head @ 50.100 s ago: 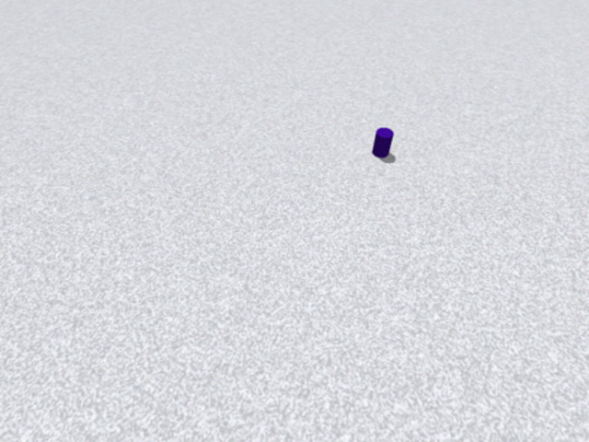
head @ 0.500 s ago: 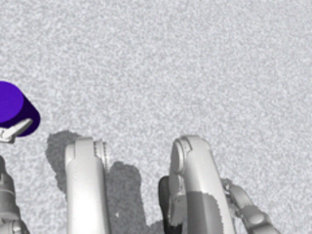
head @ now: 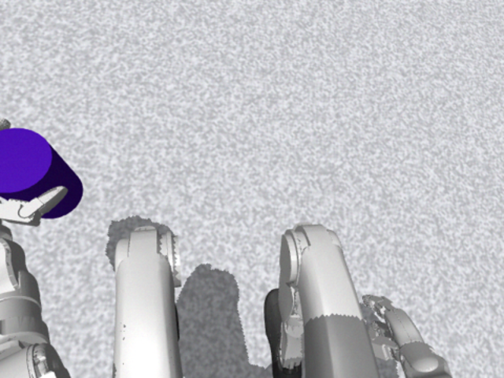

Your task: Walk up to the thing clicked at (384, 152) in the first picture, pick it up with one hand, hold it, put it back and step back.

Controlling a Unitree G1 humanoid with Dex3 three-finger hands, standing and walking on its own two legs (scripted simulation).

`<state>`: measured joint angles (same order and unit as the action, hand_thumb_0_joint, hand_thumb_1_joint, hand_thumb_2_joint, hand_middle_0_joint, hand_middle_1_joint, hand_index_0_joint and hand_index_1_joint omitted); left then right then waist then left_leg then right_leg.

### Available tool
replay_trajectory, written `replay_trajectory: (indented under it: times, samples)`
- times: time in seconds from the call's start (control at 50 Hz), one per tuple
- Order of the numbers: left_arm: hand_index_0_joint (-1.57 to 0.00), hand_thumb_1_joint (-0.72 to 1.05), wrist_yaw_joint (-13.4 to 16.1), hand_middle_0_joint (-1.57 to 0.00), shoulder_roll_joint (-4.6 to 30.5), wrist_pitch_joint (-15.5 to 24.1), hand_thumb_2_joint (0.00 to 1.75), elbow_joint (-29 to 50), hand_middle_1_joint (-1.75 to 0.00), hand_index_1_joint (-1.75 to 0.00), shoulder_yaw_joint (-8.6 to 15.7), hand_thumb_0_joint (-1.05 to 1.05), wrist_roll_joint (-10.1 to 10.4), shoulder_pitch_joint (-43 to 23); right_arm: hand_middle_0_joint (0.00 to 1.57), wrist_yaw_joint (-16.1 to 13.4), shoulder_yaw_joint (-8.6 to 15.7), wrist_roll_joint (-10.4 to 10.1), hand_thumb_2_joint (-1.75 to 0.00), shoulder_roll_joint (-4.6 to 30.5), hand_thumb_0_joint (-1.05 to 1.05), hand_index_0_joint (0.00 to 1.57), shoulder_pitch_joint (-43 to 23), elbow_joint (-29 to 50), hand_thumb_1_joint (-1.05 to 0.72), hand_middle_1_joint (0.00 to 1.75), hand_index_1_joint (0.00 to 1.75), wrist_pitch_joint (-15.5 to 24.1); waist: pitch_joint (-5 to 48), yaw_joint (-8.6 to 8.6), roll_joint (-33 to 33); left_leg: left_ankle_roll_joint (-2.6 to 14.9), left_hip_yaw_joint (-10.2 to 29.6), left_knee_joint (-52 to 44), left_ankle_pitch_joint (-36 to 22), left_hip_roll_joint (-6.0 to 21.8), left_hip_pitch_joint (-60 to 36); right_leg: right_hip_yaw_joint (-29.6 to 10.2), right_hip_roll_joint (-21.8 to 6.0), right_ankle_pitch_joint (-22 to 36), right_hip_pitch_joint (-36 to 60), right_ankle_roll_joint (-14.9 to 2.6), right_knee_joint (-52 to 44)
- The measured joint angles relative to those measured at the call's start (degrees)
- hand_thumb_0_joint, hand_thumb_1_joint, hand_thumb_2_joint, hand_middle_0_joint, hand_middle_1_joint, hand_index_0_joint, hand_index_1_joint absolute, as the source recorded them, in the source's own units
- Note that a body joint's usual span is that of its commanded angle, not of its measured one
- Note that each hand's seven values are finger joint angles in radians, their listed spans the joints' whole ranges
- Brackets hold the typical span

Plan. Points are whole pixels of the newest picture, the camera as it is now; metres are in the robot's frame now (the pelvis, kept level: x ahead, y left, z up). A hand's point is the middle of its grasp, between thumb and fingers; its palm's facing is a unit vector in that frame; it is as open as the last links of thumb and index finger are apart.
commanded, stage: settle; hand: left
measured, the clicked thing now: (35, 178) +0.40 +0.31 -0.07
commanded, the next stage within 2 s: lift in 0.60 s
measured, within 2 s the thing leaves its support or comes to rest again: neither
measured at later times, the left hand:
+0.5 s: hand (9, 163) +0.40 +0.32 -0.01, palm faces +0.45 -0.89 -0.05, open 11.9 cm
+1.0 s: hand (0, 156) +0.39 +0.31 +0.02, palm faces +0.41 -0.91 -0.06, open 11.9 cm
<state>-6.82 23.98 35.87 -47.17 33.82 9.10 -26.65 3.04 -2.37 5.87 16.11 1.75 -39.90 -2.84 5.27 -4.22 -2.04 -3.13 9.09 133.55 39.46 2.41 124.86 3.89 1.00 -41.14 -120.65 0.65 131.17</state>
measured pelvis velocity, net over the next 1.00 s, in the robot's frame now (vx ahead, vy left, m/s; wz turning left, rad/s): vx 0.00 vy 0.00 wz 0.03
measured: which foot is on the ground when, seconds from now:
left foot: down 0.00-1.00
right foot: down 0.00-1.00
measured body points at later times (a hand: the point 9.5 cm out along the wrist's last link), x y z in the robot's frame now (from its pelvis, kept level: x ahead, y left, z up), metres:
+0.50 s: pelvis +0.00 +0.00 +0.02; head +0.20 +0.05 +0.42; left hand +0.37 +0.36 -0.01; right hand +0.15 -0.26 -0.11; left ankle +0.08 +0.14 -0.32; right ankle +0.09 -0.12 -0.32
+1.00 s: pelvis +0.00 +0.00 +0.04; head +0.19 +0.05 +0.45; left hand +0.36 +0.35 +0.03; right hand +0.15 -0.26 -0.09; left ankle +0.08 +0.14 -0.32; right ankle +0.09 -0.12 -0.32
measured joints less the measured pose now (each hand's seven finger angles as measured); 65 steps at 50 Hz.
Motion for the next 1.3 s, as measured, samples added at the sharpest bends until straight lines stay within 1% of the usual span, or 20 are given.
replay_trajectory:
  times: [0.3,0.36,0.48,0.64,0.84,0.94,1.0,1.18,1.3]
  samples:
    - [-0.62,-0.60,0.14,-0.63,-0.61,-0.40,0.99,-1.34,-1.00,-1.01,0.11,-0.01,-0.51,-1.24,0.20,-0.30,0.73,-0.28,-0.89,-0.46,0.01,0.20,1.01,-0.34,-0.90,0.30,0.30,0.61,1.17,0.09,0.37,0.19,-0.98,-2.34,0.01,-0.03,-1.54,-0.65,-0.31,-0.32,1.35,-0.03,-1.84]
    - [-0.62,-0.60,0.12,-0.62,-0.59,-0.58,0.99,-1.58,-1.00,-1.01,0.11,-0.01,-1.02,-1.34,0.20,-0.37,0.87,-0.26,-0.89,-0.46,0.01,0.20,1.04,-0.31,-0.90,0.30,0.30,0.61,1.24,0.04,0.54,0.22,-1.03,-2.65,-0.02,-0.02,-1.77,-0.66,-0.32,-0.30,1.59,-0.02,-2.14]
    - [-0.62,-0.60,0.03,-0.62,-0.85,-0.55,0.99,-1.59,-1.00,-1.01,0.01,-0.01,-1.25,-1.59,0.20,-0.43,1.03,-0.27,-0.89,-0.48,0.01,0.20,1.25,-0.56,-0.90,0.30,0.30,0.73,1.44,0.04,0.51,0.31,-1.24,-3.27,-0.11,0.05,-2.26,-0.80,-0.31,-0.19,2.01,0.03,-2.70]
    - [-0.62,-0.60,0.06,-0.63,-0.74,-0.47,0.99,-2.08,-1.00,-1.00,-0.36,-0.01,-1.36,-2.04,0.20,-0.51,1.16,-0.46,-0.89,-0.61,0.01,0.20,1.63,-0.48,-0.90,0.30,0.30,0.82,1.67,-0.10,0.57,0.36,-1.44,-4.08,-0.32,-0.01,-2.79,-0.91,-0.42,-0.07,2.55,-0.01,-3.44]
    - [-0.62,-0.61,-0.21,-0.62,-1.29,-1.32,1.01,-0.90,-1.01,-1.02,-0.67,-0.01,-1.26,-1.50,0.20,-0.61,1.33,-0.79,-0.89,-0.60,0.01,0.20,2.13,-0.36,-0.91,0.30,0.30,0.80,2.01,-0.09,0.94,0.34,-1.66,-5.09,-0.45,-0.02,-3.79,-1.02,-0.51,-0.01,3.44,-0.08,-4.27]
    - [-0.61,-0.61,-0.90,-0.61,-1.89,-2.39,1.02,1.95,-1.03,-1.03,-1.48,-0.01,-0.70,-0.09,0.20,-0.87,1.64,-1.43,-0.89,-0.67,0.01,0.20,2.44,-0.04,-0.91,0.30,0.30,0.90,2.13,0.15,1.21,0.35,-1.88,-6.45,-0.63,0.02,-4.89,-1.09,-0.57,0.15,4.46,-0.15,-5.52]
    - [-0.61,-0.61,-0.78,-0.61,-2.55,-3.53,1.02,4.04,-1.03,-1.03,-2.03,-0.01,-0.23,0.97,0.20,-1.13,1.80,-1.91,-0.89,-0.74,0.01,0.20,2.78,0.30,-0.92,0.30,0.30,0.88,2.62,0.43,1.42,0.39,-2.02,-7.68,-0.72,0.08,-5.81,-1.11,-0.61,0.23,5.34,-0.17,-6.71]
    - [-0.60,-0.61,0.75,-0.61,-4.52,-7.26,1.02,12.04,-1.03,-1.04,-4.82,-0.01,1.12,5.17,0.20,-2.15,2.48,-3.69,-0.89,-1.24,0.01,0.20,3.38,1.81,-0.91,0.30,0.30,1.42,4.19,1.17,2.02,0.63,-2.60,-13.56,-1.12,0.28,-10.38,-1.11,-0.79,0.68,9.92,-0.21,-12.63]
    - [-0.60,-0.61,2.73,-0.61,-6.37,-10.15,1.03,18.90,-1.03,-1.04,-7.36,-0.01,1.84,8.81,0.20,-2.88,3.01,-4.90,-0.89,-1.48,0.01,0.20,3.46,2.76,-0.91,0.30,0.30,2.11,4.77,1.70,2.41,0.91,-3.19,-18.71,-1.25,0.42,-15.17,-1.22,-0.94,0.90,14.75,-0.11,-17.89]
